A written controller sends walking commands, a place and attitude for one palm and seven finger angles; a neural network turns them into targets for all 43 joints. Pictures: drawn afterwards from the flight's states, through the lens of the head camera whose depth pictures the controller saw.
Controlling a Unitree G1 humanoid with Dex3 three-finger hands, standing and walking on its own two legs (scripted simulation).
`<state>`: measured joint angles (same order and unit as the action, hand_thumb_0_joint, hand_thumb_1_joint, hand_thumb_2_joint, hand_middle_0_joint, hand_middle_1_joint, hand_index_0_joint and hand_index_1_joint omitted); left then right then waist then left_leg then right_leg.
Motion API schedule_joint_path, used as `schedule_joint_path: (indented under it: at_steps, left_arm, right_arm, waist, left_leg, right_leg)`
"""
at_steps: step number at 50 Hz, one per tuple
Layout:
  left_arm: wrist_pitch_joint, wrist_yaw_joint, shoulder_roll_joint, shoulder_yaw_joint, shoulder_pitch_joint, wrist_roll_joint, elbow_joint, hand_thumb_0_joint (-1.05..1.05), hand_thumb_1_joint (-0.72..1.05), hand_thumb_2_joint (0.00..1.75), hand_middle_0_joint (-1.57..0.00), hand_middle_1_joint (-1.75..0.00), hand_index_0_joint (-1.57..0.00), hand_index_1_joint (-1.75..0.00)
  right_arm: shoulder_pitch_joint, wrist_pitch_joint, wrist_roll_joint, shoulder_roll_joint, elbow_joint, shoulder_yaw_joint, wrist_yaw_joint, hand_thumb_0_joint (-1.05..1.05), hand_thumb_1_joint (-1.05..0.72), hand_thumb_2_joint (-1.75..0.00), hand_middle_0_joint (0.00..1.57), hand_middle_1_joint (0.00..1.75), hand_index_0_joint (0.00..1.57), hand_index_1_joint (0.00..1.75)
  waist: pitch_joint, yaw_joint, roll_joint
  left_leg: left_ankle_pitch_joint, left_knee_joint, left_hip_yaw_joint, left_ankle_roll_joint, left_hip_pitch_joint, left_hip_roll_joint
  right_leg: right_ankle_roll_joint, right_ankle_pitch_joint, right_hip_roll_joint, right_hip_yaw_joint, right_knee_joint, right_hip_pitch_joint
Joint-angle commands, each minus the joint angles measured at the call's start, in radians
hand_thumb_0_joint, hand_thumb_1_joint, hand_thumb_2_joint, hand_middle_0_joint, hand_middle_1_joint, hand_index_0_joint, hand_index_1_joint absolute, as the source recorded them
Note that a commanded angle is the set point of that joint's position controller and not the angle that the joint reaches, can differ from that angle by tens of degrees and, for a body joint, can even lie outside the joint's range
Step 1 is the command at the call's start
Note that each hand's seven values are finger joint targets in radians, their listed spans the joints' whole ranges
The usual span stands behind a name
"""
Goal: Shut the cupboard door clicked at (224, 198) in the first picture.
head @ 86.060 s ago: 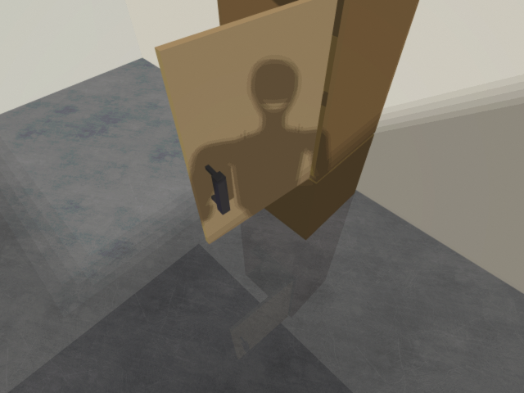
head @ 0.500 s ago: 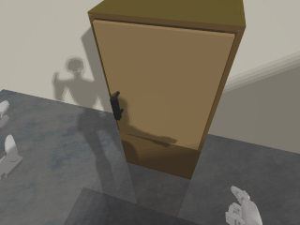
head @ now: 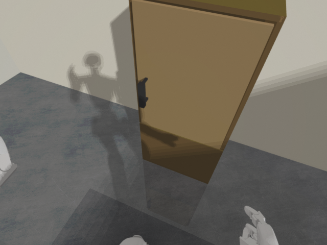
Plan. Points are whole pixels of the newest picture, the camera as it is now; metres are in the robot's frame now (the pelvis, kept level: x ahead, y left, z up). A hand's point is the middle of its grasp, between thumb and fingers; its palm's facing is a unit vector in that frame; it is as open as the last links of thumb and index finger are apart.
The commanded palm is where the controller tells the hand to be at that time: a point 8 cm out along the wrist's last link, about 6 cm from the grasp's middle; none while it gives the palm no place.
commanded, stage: step back with the hand held close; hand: left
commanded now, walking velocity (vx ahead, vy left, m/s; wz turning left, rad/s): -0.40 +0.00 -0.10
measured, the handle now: (144, 92) +0.72 +0.14 -0.08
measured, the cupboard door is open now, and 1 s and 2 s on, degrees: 0 0 0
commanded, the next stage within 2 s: stop stepping back and stand still in 0.30 s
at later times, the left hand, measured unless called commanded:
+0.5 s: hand out of the picture +0.08 +0.26 +0.18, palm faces +0.42 -0.81 -0.42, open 7.4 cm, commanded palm +0.04 +0.30 +0.19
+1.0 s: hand out of the picture +0.08 +0.28 +0.19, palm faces +0.19 -0.85 -0.48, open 7.4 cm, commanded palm +0.03 +0.34 +0.19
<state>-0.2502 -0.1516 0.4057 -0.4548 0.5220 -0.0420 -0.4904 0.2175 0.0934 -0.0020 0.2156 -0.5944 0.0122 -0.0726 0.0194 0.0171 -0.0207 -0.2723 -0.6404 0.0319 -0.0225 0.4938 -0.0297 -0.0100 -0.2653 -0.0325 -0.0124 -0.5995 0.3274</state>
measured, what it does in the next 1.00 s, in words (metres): walks backwards: right foot, then left foot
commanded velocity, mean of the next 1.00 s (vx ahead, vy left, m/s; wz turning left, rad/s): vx -0.08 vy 0.01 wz -0.04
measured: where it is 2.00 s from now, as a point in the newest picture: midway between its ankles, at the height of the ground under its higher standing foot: outside the picture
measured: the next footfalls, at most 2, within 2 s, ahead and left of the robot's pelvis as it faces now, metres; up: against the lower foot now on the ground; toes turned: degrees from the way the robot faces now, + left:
right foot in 0.40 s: -0.21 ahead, -0.10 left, +0.00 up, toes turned -3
left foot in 0.76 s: -0.01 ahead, +0.13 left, +0.00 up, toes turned -6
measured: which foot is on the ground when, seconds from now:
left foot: down 0.00-0.62, up 0.64-0.74, down 0.76-1.00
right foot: down 0.00-0.16, up 0.18-0.38, down 0.40-0.78, up 0.80-1.00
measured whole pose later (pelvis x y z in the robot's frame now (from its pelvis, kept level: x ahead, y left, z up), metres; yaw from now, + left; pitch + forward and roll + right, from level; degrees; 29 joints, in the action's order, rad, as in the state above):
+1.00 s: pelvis -0.16 +0.07 +0.01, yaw -9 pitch +0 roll -3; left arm -0.22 -0.14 0.49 -0.47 0.65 -0.07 -0.64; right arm 0.31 0.15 0.02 0.14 -0.61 0.04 -0.05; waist 0.02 -0.06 0.05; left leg -0.10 -0.44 0.09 -0.04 0.38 -0.03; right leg 0.01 -0.44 -0.06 0.07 -0.58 0.21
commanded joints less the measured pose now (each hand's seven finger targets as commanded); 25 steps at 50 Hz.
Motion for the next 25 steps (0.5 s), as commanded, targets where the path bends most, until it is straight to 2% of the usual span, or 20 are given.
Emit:
schedule_joint_path:
  at_steps: [1,2,3,5,6,8,9,10,12,13,15,17,18,19,20,21,22,23,24,25]
  left_arm:
    - [-0.052,-0.037,0.216,-0.084,-0.082,-0.006,-0.178,0.0,0.9,0.9,-0.2,-0.3,-0.2,-0.3]
    - [-0.05,-0.041,0.225,-0.086,-0.114,-0.006,-0.187,0.0,0.9,0.9,-0.2,-0.3,-0.2,-0.3]
    - [-0.05,-0.042,0.219,-0.077,-0.121,-0.005,-0.18,0.0,0.9,0.9,-0.2,-0.3,-0.2,-0.3]
    - [-0.055,-0.037,0.219,-0.08,-0.14,-0.008,-0.162,0.0,0.9,0.9,-0.2,-0.3,-0.2,-0.3]
    - [-0.061,-0.034,0.223,-0.094,-0.138,-0.008,-0.153,0.0,0.9,0.9,-0.2,-0.3,-0.2,-0.3]
    - [-0.085,-0.025,0.221,-0.142,-0.106,0.008,-0.132,0.0,0.9,0.9,-0.2,-0.3,-0.2,-0.3]
    - [-0.088,-0.016,0.212,-0.15,-0.111,0.02,-0.128,0.0,0.9,0.9,-0.2,-0.3,-0.2,-0.3]
    - [-0.084,-0.007,0.211,-0.158,-0.113,0.026,-0.125,0.0,0.9,0.9,-0.2,-0.3,-0.2,-0.3]
    - [-0.083,0.001,0.228,-0.168,-0.093,0.008,-0.167,0.0,0.9,0.9,-0.2,-0.3,-0.2,-0.3]
    - [-0.076,0.001,0.201,-0.139,-0.072,-0.001,-0.198,0.0,0.9,0.9,-0.2,-0.3,-0.2,-0.3]
    - [-0.067,-0.009,0.208,-0.134,0.007,-0.032,-0.243,0.0,0.9,0.9,-0.2,-0.3,-0.2,-0.3]
    - [-0.07,-0.015,0.229,-0.152,0.04,-0.05,-0.28,0.0,0.9,0.9,-0.2,-0.3,-0.2,-0.3]
    - [-0.088,-0.012,0.211,-0.129,0.015,-0.051,-0.309,0.0,0.9,0.9,-0.2,-0.3,-0.2,-0.3]
    - [-0.107,-0.014,0.226,-0.133,-0.021,-0.041,-0.318,0.0,0.9,0.9,-0.2,-0.3,-0.2,-0.3]
    - [-0.116,-0.019,0.239,-0.135,-0.059,-0.03,-0.295,0.0,0.9,0.9,-0.2,-0.3,-0.2,-0.3]
    - [-0.115,-0.026,0.261,-0.132,-0.111,-0.022,-0.26,0.0,0.9,0.9,-0.2,-0.3,-0.2,-0.3]
    - [-0.117,-0.033,0.285,-0.14,-0.171,-0.012,-0.264,0.0,0.9,0.9,-0.2,-0.3,-0.2,-0.3]
    - [-0.112,-0.027,0.223,-0.063,-0.241,-0.016,-0.265,0.0,0.9,0.9,-0.2,-0.3,-0.2,-0.3]
    - [-0.089,-0.028,0.251,-0.097,-0.227,-0.015,-0.244,0.0,0.9,0.9,-0.2,-0.3,-0.2,-0.3]
    - [-0.064,-0.024,0.263,-0.137,-0.159,-0.014,-0.18,0.0,0.9,0.9,-0.2,-0.3,-0.2,-0.3]
  right_arm:
    - [-0.068,0.043,0.008,0.101,0.119,-0.063,0.0,0.0,-0.9,-0.9,0.2,0.3,0.2,0.3]
    - [-0.07,0.042,0.011,0.11,0.113,-0.065,-0.004,0.0,-0.9,-0.9,0.2,0.3,0.2,0.3]
    - [-0.069,0.041,0.006,0.105,0.112,-0.059,-0.007,0.0,-0.9,-0.9,0.2,0.3,0.2,0.3]
    - [-0.083,0.044,-0.003,0.127,0.119,-0.057,-0.021,0.0,-0.9,-0.9,0.2,0.3,0.2,0.3]
    - [-0.093,0.048,-0.009,0.139,0.129,-0.06,-0.025,0.0,-0.9,-0.9,0.2,0.3,0.2,0.3]
    - [-0.116,0.06,-0.011,0.16,0.148,-0.07,-0.028,0.0,-0.9,-0.9,0.2,0.3,0.2,0.3]
    - [-0.12,0.061,-0.005,0.169,0.15,-0.075,-0.026,0.0,-0.9,-0.9,0.2,0.3,0.2,0.3]
    - [-0.115,0.058,0.003,0.166,0.149,-0.083,-0.022,0.0,-0.9,-0.9,0.2,0.3,0.2,0.3]
    - [-0.125,0.063,0.005,0.152,0.152,-0.093,-0.004,0.0,-0.9,-0.9,0.2,0.3,0.2,0.3]
    - [-0.131,0.069,0.005,0.141,0.154,-0.091,0.004,0.0,-0.9,-0.9,0.2,0.3,0.2,0.3]
    - [-0.143,0.084,0.003,0.118,0.142,-0.086,0.016,0.0,-0.9,-0.9,0.2,0.3,0.2,0.3]
    - [-0.129,0.096,0.011,0.11,0.116,-0.08,0.022,0.0,-0.9,-0.9,0.2,0.3,0.2,0.3]
    - [-0.111,0.098,0.013,0.098,0.104,-0.065,0.022,0.0,-0.9,-0.9,0.2,0.3,0.2,0.3]
    - [-0.094,0.096,0.015,0.099,0.085,-0.062,0.022,0.0,-0.9,-0.9,0.2,0.3,0.2,0.3]
    - [-0.083,0.092,0.016,0.096,0.064,-0.061,0.015,0.0,-0.9,-0.9,0.2,0.3,0.2,0.3]
    - [-0.084,0.097,0.012,0.102,0.058,-0.058,0.003,0.0,-0.9,-0.9,0.2,0.3,0.2,0.3]
    - [-0.085,0.105,0.013,0.107,0.055,-0.068,-0.007,0.0,-0.9,-0.9,0.2,0.3,0.2,0.3]
    - [-0.077,0.109,-0.008,0.112,0.06,-0.082,-0.017,0.0,-0.9,-0.9,0.2,0.3,0.2,0.3]
    - [-0.082,0.105,-0.017,0.129,0.085,-0.086,-0.024,0.0,-0.9,-0.9,0.2,0.3,0.2,0.3]
    - [-0.081,0.09,-0.013,0.125,0.092,-0.077,-0.024,0.0,-0.9,-0.9,0.2,0.3,0.2,0.3]
  waist:
    - [-0.107,-0.039,0.157]
    - [-0.104,-0.046,0.124]
    - [-0.094,-0.048,0.117]
    - [-0.055,-0.038,0.018]
    - [-0.045,-0.03,-0.039]
    - [-0.087,-0.015,-0.236]
    - [-0.092,-0.01,-0.272]
    - [-0.101,-0.011,-0.293]
    - [-0.136,-0.001,-0.21]
    - [-0.135,0.003,-0.187]
    - [-0.18,0.013,-0.236]
    - [-0.23,0.002,-0.242]
    - [-0.237,-0.002,-0.183]
    - [-0.235,-0.014,-0.105]
    - [-0.237,-0.026,0.001]
    - [-0.229,-0.038,0.061]
    - [-0.272,-0.046,0.058]
    - [-0.288,-0.068,0.114]
    - [-0.309,-0.058,0.093]
    - [-0.307,-0.048,0.057]
  left_leg:
    - [-0.076,-0.099,0.007,0.04,-0.195,0.029]
    - [-0.045,-0.068,0.005,0.038,-0.211,0.032]
    - [-0.006,-0.004,-0.012,0.03,-0.222,0.02]
    - [-0.013,0.171,-0.079,0.0,-0.157,-0.032]
    - [-0.082,0.26,-0.122,-0.021,-0.064,-0.078]
    - [-0.549,0.509,-0.29,-0.098,0.279,-0.242]
    - [-0.665,0.575,-0.342,-0.126,0.415,-0.305]
    - [-0.653,0.588,-0.34,-0.138,0.452,-0.329]
    - [-0.479,0.498,-0.271,-0.122,0.299,-0.305]
    - [-0.398,0.467,-0.22,-0.1,0.201,-0.273]
    - [-0.268,0.425,-0.142,-0.046,-0.009,-0.234]
    - [-0.139,0.381,-0.09,0.0,-0.195,-0.225]
    - [-0.001,0.321,-0.059,0.021,-0.282,-0.2]
    - [0.148,0.201,-0.023,0.032,-0.36,-0.173]
    - [0.259,0.086,0.022,0.044,-0.414,-0.134]
    - [0.232,0.065,0.067,0.049,-0.442,-0.097]
    - [0.243,0.066,0.079,0.041,-0.479,-0.075]
    - [0.381,0.059,0.086,0.014,-0.521,-0.053]
    - [0.457,0.043,0.048,-0.013,-0.567,-0.07]
    - [0.399,0.07,0.029,-0.024,-0.562,-0.078]
  right_leg:
    - [0.119,0.008,0.253,-0.303,0.314,0.173]
    - [0.107,0.055,0.236,-0.281,0.303,0.18]
    - [0.082,0.068,0.2,-0.217,0.265,0.178]
    - [0.02,-0.023,0.072,-0.115,0.19,0.141]
    - [-0.002,-0.027,0.015,-0.077,0.134,0.053]
    - [-0.025,-0.065,-0.078,-0.006,-0.176,-0.283]
    - [-0.029,-0.059,-0.109,0.012,-0.329,-0.392]
    - [-0.03,-0.07,-0.112,0.009,-0.442,-0.414]
    - [-0.012,-0.129,-0.091,0.008,-0.398,-0.305]
    - [-0.003,-0.176,-0.084,0.034,-0.34,-0.237]
    - [0.023,-0.269,-0.058,0.065,-0.143,-0.141]
    - [0.034,-0.234,-0.026,0.062,0.097,-0.094]
    - [0.033,-0.164,-0.003,0.043,0.231,-0.054]
    - [0.047,-0.047,0.063,-0.071,0.312,0.023]
    - [0.066,0.18,0.137,-0.192,0.302,0.095]
    - [0.043,0.381,0.177,-0.164,0.279,0.112]
    - [0.023,0.529,0.19,-0.151,0.236,0.08]
    - [-0.047,0.716,0.143,-0.097,0.146,0.033]
    - [-0.08,0.719,0.11,-0.071,0.073,0.029]
    - [-0.073,0.515,0.083,-0.042,0.071,0.043]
